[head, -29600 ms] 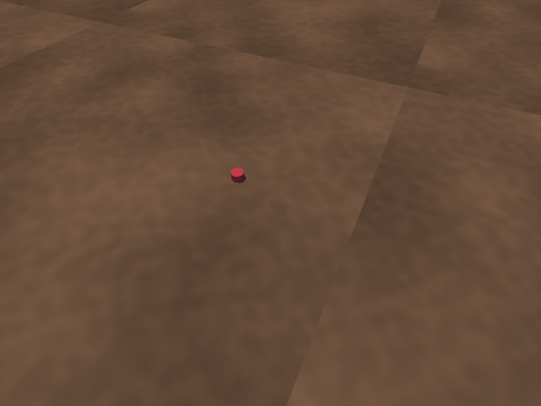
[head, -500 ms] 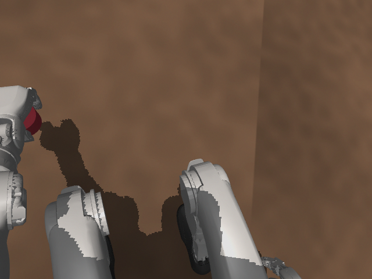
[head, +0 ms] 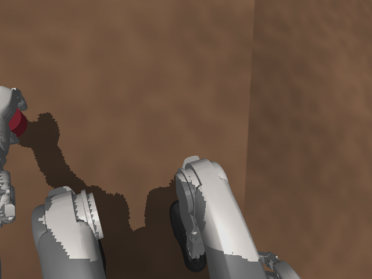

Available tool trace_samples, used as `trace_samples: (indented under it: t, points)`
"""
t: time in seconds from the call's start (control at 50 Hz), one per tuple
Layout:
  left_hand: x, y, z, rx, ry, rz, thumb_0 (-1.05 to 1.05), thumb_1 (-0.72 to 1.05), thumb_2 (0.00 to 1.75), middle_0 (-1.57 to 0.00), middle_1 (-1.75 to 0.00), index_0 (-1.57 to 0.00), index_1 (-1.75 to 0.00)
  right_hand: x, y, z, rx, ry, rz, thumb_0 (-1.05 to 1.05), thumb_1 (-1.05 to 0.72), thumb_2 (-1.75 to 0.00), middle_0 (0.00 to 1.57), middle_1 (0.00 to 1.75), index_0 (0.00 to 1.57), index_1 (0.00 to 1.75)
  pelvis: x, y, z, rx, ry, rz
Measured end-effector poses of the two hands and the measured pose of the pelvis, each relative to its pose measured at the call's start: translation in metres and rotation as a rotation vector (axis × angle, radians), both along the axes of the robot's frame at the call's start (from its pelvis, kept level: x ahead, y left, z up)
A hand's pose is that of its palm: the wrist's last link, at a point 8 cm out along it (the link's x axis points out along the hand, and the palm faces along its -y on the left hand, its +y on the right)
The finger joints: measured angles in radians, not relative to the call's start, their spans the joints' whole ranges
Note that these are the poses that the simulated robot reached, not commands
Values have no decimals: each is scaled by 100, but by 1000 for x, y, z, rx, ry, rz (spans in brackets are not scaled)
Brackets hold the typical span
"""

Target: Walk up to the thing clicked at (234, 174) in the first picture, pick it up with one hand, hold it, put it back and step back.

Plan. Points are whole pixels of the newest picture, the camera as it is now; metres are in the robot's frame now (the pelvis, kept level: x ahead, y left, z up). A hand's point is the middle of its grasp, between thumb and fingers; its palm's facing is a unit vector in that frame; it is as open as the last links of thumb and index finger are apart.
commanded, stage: lower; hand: left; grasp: from above
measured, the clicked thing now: (5, 121) +0.48 +0.28 -0.22
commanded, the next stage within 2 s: rest in 0.04 s
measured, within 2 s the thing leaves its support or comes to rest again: rests again in 1.28 s
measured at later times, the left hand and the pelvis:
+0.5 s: hand (17, 125) +0.48 +0.27 -0.24, palm faces -0.47 -0.10 -0.88, open 8.7 cm; pelvis +0.00 +0.00 -0.01, yaw -2 degrees
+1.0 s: hand (21, 127) +0.48 +0.26 -0.26, palm faces -0.46 -0.12 -0.88, open 8.6 cm; pelvis +0.00 +0.01 -0.02, yaw -4 degrees
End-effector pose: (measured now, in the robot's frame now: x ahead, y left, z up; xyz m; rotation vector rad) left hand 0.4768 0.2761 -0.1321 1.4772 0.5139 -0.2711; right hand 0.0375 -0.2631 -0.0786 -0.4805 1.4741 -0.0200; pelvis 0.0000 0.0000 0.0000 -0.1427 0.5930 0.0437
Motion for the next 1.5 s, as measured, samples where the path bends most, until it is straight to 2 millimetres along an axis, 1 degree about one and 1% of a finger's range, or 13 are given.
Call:
trace_samples:
  t: [0.22,0.32,0.48,0.58,0.84,1.26,1.38,1.5]
  points:
    - [4,-2,-22,3,-28,1,-1,15,34,-73,-52,-83,-50,-10,4,-4,8,28,17,0,-91,-90,20,30,20,30,1,1,-10,-12,-9,-10]
    - [7,-3,-31,8,-15,10,-1,15,34,-73,-52,-83,-50,-13,7,-5,27,42,26,0,-90,-90,20,30,20,30,2,2,-12,-15,-10,-15]
    - [9,-8,-46,-6,-8,17,-1,15,32,-74,-52,-84,-49,-15,11,-3,43,58,49,0,-90,-89,20,30,20,30,4,2,-13,-24,-17,-23]
    - [9,-10,-53,-14,-7,13,-2,16,31,-75,-51,-85,-48,-13,9,0,43,58,68,0,-90,-89,20,30,20,30,5,2,-14,-31,-24,-28]
    - [8,-9,-63,-8,-14,25,-1,17,29,-76,-47,-86,-46,-8,9,5,51,50,122,0,-91,-90,20,30,20,30,3,4,-15,-46,-43,-37]
    - [8,-12,-78,-20,-19,20,-1,19,26,-76,-45,-86,-44,-19,20,15,77,64,164,0,-91,-90,20,30,20,30,0,9,-17,-74,-75,-48]
    - [7,-10,-83,-15,-11,23,-1,19,26,-76,-44,-86,-43,-20,21,18,79,61,179,0,-91,-90,20,30,20,30,-1,10,-18,-81,-84,-50]
    - [7,-7,-82,-27,-22,32,0,19,27,-76,-44,-86,-43,-18,23,19,79,55,194,0,-91,-90,20,30,20,30,-2,12,-18,-87,-90,-53]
